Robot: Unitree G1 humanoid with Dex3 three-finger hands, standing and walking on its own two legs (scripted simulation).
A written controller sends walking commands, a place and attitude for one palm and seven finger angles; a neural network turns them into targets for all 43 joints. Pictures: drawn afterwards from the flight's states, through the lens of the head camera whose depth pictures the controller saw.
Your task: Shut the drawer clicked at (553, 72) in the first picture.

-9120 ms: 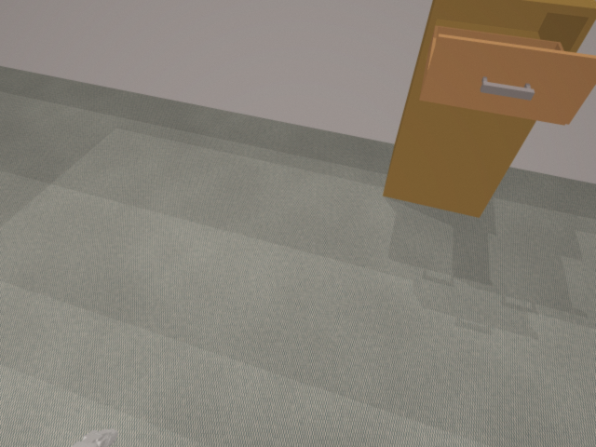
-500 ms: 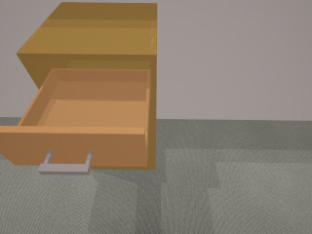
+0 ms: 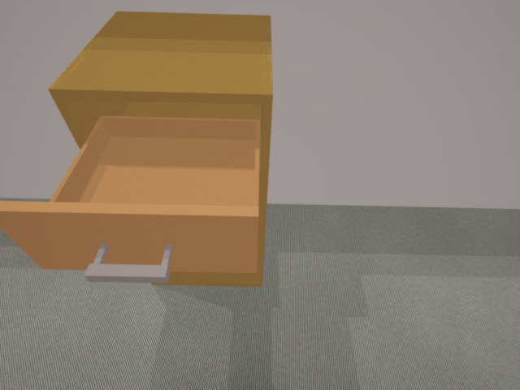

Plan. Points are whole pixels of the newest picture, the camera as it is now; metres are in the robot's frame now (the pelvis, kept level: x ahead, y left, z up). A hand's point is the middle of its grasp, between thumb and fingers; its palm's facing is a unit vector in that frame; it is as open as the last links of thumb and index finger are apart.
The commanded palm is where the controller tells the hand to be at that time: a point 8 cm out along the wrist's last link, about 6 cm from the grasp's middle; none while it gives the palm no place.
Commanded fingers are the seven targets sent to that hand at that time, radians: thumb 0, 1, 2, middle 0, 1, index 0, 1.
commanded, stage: raise the hand and make a fist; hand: left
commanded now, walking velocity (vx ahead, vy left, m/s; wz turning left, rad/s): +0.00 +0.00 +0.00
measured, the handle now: (132, 262) +0.31 +0.23 +0.01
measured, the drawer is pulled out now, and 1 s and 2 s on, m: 0.30 0.29 0.29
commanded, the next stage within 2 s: bring the fist close to the handle in 1.92 s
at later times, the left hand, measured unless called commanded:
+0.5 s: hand out of the picture +0.11 +0.18 -0.02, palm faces +0.16 -0.99 -0.05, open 5.8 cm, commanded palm +0.10 +0.23 -0.01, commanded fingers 0.00 0.90 0.90 -0.70 -0.84 -0.70 -0.84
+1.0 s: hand (122, 377) +0.14 +0.18 +0.03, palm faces +0.06 -1.00 -0.06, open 3.4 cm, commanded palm +0.09 +0.23 +0.05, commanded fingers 0.00 0.90 0.90 -1.20 -1.38 -1.20 -1.38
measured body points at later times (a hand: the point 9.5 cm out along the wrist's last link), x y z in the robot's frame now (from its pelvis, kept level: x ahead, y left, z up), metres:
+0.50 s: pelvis -0.04 -0.04 -0.08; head -0.01 -0.03 +0.37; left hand +0.10 +0.23 -0.02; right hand +0.21 -0.27 -0.11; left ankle +0.03 +0.11 -0.74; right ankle -0.04 -0.14 -0.74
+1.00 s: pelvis -0.02 -0.02 -0.05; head +0.00 -0.02 +0.40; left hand +0.13 +0.24 +0.04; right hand +0.15 -0.27 -0.12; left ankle +0.03 +0.11 -0.74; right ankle -0.04 -0.14 -0.74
